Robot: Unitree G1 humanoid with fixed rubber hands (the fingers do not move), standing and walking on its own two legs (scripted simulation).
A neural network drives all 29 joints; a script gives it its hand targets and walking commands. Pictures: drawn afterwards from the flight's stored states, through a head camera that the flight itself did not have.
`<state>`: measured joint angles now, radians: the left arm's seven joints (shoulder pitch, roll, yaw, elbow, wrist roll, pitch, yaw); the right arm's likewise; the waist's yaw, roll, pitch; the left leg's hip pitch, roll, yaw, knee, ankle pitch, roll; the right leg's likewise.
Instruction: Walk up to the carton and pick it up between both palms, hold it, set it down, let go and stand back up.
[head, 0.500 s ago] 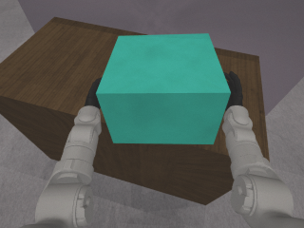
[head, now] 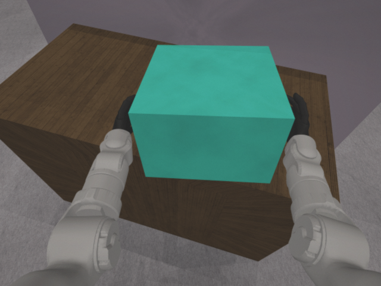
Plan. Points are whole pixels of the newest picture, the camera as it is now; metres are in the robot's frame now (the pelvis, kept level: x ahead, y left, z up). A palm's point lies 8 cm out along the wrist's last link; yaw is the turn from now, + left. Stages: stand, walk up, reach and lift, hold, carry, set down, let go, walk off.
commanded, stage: set down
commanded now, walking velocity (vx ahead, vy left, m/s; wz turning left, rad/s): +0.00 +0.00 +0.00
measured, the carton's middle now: (209, 108) +0.50 -0.07 +0.06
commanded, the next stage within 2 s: none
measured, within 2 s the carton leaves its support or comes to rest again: rests again in 0.78 s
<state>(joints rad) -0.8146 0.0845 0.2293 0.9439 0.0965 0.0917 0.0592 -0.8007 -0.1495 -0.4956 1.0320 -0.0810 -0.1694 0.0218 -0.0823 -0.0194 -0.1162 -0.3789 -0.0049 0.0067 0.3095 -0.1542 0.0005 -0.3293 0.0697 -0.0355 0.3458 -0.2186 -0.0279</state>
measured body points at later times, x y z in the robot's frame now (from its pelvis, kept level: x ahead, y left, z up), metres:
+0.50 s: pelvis +0.02 -0.01 +0.00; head +0.13 -0.01 +0.43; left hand +0.50 +0.11 +0.05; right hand +0.46 -0.27 +0.05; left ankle -0.02 +0.12 -0.74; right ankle -0.06 -0.06 -0.74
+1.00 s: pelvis +0.03 -0.01 -0.02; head +0.16 -0.03 +0.41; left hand +0.54 +0.10 +0.04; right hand +0.49 -0.28 +0.05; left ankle +0.03 +0.11 -0.75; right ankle +0.01 -0.07 -0.75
